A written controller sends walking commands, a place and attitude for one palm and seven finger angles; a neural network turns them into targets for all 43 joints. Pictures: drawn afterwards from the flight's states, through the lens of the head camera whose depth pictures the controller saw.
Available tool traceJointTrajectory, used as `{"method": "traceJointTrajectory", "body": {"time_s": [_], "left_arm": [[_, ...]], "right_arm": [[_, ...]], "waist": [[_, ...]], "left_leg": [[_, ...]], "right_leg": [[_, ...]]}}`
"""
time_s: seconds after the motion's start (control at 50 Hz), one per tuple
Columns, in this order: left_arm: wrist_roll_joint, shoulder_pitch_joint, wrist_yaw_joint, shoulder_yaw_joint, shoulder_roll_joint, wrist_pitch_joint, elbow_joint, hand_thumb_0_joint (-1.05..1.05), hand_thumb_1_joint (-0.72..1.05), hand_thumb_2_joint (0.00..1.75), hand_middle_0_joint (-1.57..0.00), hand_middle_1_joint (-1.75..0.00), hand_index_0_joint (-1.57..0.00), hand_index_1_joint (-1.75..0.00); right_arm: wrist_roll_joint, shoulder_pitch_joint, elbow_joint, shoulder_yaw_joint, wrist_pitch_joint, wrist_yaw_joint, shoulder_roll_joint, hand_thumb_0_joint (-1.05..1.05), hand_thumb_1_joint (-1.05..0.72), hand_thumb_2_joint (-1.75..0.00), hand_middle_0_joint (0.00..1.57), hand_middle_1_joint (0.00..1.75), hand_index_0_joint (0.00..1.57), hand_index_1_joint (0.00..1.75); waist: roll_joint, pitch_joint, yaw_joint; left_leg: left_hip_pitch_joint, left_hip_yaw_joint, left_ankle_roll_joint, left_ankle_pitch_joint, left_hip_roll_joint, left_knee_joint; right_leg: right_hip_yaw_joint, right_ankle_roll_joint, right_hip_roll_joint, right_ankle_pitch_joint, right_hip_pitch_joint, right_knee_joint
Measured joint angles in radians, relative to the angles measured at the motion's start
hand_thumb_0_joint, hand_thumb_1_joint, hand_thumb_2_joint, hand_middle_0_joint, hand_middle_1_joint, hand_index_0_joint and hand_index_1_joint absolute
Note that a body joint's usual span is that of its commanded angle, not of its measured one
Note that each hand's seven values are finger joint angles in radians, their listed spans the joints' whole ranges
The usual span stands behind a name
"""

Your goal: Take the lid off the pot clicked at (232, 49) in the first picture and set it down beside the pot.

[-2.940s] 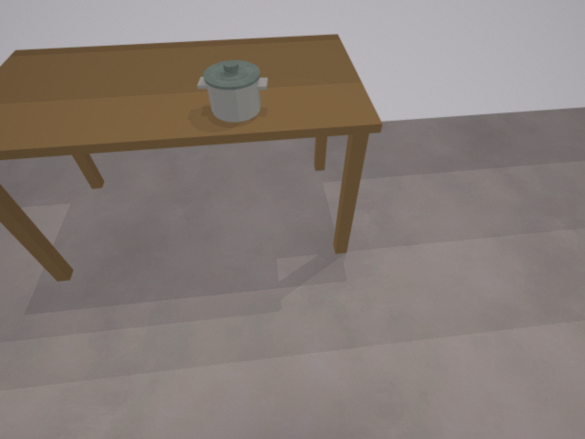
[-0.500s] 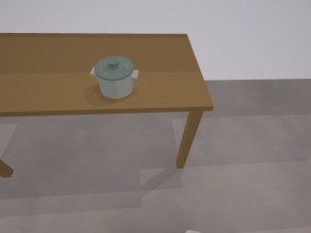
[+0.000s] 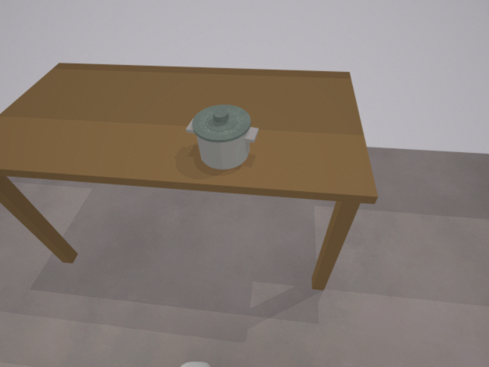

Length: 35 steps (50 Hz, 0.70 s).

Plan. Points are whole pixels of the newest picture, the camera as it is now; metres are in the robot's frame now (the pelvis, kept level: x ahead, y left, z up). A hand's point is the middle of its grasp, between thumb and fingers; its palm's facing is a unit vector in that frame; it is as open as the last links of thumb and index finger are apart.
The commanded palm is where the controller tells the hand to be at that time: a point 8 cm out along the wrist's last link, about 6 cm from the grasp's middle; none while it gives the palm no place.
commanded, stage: take the last steps up to it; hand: left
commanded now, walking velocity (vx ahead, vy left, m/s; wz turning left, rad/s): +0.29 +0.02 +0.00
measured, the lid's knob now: (220, 115) +0.70 +0.14 +0.02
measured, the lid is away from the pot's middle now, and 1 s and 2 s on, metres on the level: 0.00 0.00 0.00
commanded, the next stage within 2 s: come to a stop and stand still in 0.48 s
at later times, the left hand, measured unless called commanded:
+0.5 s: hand (135, 342) +0.19 +0.25 -0.18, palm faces +0.04 -0.98 -0.17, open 7.3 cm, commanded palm none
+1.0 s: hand (148, 309) +0.26 +0.25 -0.19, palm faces +0.01 -0.98 -0.21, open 7.3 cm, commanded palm none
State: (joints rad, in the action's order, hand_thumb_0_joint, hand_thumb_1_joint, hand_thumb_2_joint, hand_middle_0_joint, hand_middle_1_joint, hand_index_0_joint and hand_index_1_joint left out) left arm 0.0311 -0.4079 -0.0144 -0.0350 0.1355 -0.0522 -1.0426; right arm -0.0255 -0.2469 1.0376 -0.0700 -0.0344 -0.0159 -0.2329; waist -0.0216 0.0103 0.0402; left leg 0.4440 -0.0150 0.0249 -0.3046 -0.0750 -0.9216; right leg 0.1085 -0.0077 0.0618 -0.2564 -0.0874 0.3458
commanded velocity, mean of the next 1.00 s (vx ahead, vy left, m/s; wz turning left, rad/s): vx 0.05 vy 0.01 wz -0.03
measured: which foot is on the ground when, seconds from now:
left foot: up 0.00-0.16, down 0.18-0.64, up 0.66-0.98, down 1.00-1.00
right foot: down 0.00-0.18, up 0.20-0.62, down 0.64-1.00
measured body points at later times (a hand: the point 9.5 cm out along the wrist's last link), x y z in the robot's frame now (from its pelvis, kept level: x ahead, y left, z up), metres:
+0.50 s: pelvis +0.13 +0.07 -0.01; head +0.15 +0.09 +0.44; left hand +0.19 +0.31 -0.17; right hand +0.12 -0.16 -0.15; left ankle +0.07 +0.16 -0.75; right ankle +0.20 -0.05 -0.69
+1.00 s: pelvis +0.17 +0.08 -0.02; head +0.19 +0.09 +0.43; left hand +0.26 +0.30 -0.17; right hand +0.19 -0.16 -0.17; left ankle +0.18 +0.18 -0.75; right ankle +0.26 -0.05 -0.75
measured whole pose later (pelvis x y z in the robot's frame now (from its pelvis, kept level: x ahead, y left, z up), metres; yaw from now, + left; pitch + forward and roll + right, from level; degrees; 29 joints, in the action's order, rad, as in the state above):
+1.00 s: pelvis +0.17 +0.08 -0.02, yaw -2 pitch -1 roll -1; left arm 0.03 -0.17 -0.05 -0.04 0.16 0.02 -0.99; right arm 0.00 -0.26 1.04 -0.05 -0.03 0.03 -0.15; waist 0.01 0.05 0.00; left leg 0.27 -0.04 0.03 -0.36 -0.02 -0.64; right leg 0.07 -0.01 0.02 -0.13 -0.37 0.52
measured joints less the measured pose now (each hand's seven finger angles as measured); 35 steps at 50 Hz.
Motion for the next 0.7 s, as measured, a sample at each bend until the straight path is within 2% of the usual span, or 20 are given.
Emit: {"method": "traceJointTrajectory", "body": {"time_s": [0.1,0.16,0.18,0.22,0.26,0.3,0.34,0.46,0.58,0.6,0.64,0.66,0.7], "left_arm": [[0.005,-0.072,0.004,-0.004,0.01,0.01,-0.055,0.0,0.91,0.9,-0.2,-0.3,-0.21,-0.3],[0.0,-0.108,0.006,-0.009,0.018,0.019,-0.084,0.01,0.91,0.9,-0.2,-0.3,-0.2,-0.3],[-0.003,-0.115,0.007,-0.01,0.021,0.024,-0.092,0.01,0.91,0.9,-0.2,-0.3,-0.2,-0.3],[-0.005,-0.099,0.005,-0.012,0.033,0.045,-0.11,0.01,0.91,0.9,-0.2,-0.3,-0.2,-0.3],[-0.003,-0.073,0.005,-0.017,0.042,0.054,-0.115,0.01,0.91,0.9,-0.2,-0.3,-0.2,-0.3],[-0.003,-0.034,0.009,-0.022,0.05,0.051,-0.105,0.01,0.91,0.9,-0.2,-0.3,-0.2,-0.3],[-0.004,0.01,0.011,-0.025,0.055,0.046,-0.083,0.01,0.91,0.9,-0.2,-0.3,-0.2,-0.3],[-0.003,0.153,0.013,-0.03,0.055,0.043,-0.003,0.01,0.92,0.9,-0.2,-0.3,-0.2,-0.3],[-0.006,0.255,0.016,-0.02,0.036,0.043,0.045,0.0,0.92,0.9,-0.2,-0.3,-0.2,-0.3],[-0.006,0.263,0.016,-0.019,0.034,0.039,0.051,0.0,0.92,0.9,-0.2,-0.3,-0.2,-0.3],[-0.004,0.269,0.014,-0.014,0.037,0.017,0.064,0.0,0.91,0.9,-0.2,-0.3,-0.2,-0.3],[-0.005,0.275,0.008,-0.014,0.032,0.004,0.061,0.0,0.91,0.9,-0.2,-0.3,-0.2,-0.3],[-0.012,0.284,-0.003,0.0,0.015,-0.003,0.054,0.0,0.91,0.9,-0.2,-0.3,-0.2,-0.3]], "right_arm": [[0.007,0.057,-0.014,0.013,0.017,-0.005,0.013,0.0,-0.91,-0.9,0.2,0.3,0.19,0.3],[0.008,0.084,-0.032,0.028,0.049,-0.003,0.027,0.0,-0.91,-0.9,0.2,0.3,0.19,0.3],[0.007,0.094,-0.037,0.031,0.065,0.001,0.035,0.0,-0.91,-0.9,0.2,0.3,0.19,0.3],[0.005,0.103,-0.047,0.039,0.082,0.01,0.063,0.0,-0.91,-0.9,0.2,0.3,0.19,0.3],[0.005,0.086,-0.048,0.05,0.094,0.02,0.088,0.0,-0.91,-0.9,0.2,0.3,0.2,0.3],[0.017,0.058,-0.043,0.044,0.106,0.039,0.105,-0.01,-0.92,-0.9,0.2,0.3,0.2,0.3],[0.021,0.033,-0.034,0.039,0.117,0.052,0.095,-0.02,-0.95,-0.9,0.2,0.3,0.2,0.3],[0.014,-0.057,0.024,0.048,0.111,0.052,0.08,-0.02,-0.94,-0.9,0.2,0.3,0.2,0.3],[0.0,-0.126,0.065,0.052,0.091,0.05,0.086,-0.01,-0.92,-0.9,0.2,0.3,0.2,0.3],[0.0,-0.137,0.071,0.053,0.087,0.05,0.088,0.0,-0.92,-0.9,0.2,0.3,0.2,0.3],[0.006,-0.164,0.085,0.056,0.079,0.048,0.097,0.0,-0.91,-0.9,0.2,0.3,0.2,0.3],[0.012,-0.162,0.095,0.056,0.07,0.047,0.097,0.0,-0.91,-0.9,0.2,0.3,0.2,0.3],[0.023,-0.137,0.1,0.052,0.046,0.055,0.092,0.0,-0.91,-0.9,0.2,0.3,0.2,0.3]], "waist": [[0.023,0.007,0.037],[0.032,0.012,0.047],[0.038,0.015,0.043],[0.069,0.032,0.039],[0.081,0.033,0.027],[0.086,0.028,0.013],[0.088,0.024,0.001],[0.082,0.016,-0.018],[0.043,0.045,-0.067],[0.034,0.05,-0.075],[0.033,0.05,-0.082],[0.02,0.056,-0.079],[-0.017,0.077,-0.088]], "left_leg": [[-0.053,-0.041,-0.017,-0.015,0.009,0.196],[-0.143,-0.078,-0.031,0.033,0.027,0.375],[-0.156,-0.081,-0.043,0.03,0.032,0.388],[-0.164,-0.102,-0.056,-0.001,0.045,0.341],[-0.205,-0.115,-0.062,-0.007,0.05,0.366],[-0.253,-0.119,-0.065,0.009,0.06,0.425],[-0.299,-0.123,-0.072,0.024,0.072,0.486],[-0.398,-0.124,-0.075,0.031,0.099,0.593],[-0.451,-0.127,-0.057,-0.043,0.093,0.558],[-0.451,-0.127,-0.05,-0.068,0.086,0.529],[-0.423,-0.123,-0.038,-0.137,0.075,0.411],[-0.381,-0.111,-0.033,-0.165,0.061,0.302],[-0.289,-0.048,-0.025,-0.243,0.048,0.096]], "right_leg": [[0.003,0.035,0.026,-0.035,0.025,0.006],[-0.001,0.062,0.035,-0.098,0.017,0.082],[-0.007,0.051,0.042,-0.137,-0.011,0.159],[-0.052,0.023,0.045,-0.225,-0.106,0.409],[-0.067,0.005,0.031,-0.211,-0.208,0.62],[-0.064,0.002,0.027,-0.154,-0.295,0.728],[-0.064,0.008,0.025,-0.098,-0.362,0.76],[-0.059,0.016,0.022,0.005,-0.464,0.669],[-0.036,-0.016,0.003,0.007,-0.399,0.395],[-0.032,-0.022,-0.006,0.019,-0.372,0.346],[-0.032,-0.035,-0.017,0.124,-0.3,0.245],[-0.029,-0.041,-0.03,0.097,-0.3,0.261],[-0.011,-0.05,-0.055,0.049,-0.285,0.278]]}}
